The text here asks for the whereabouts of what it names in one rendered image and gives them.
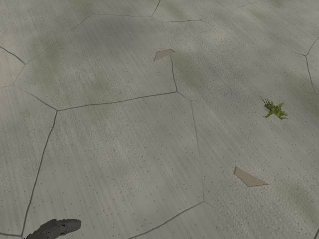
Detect left robot hand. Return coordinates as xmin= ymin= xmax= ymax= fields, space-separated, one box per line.
xmin=24 ymin=219 xmax=82 ymax=239

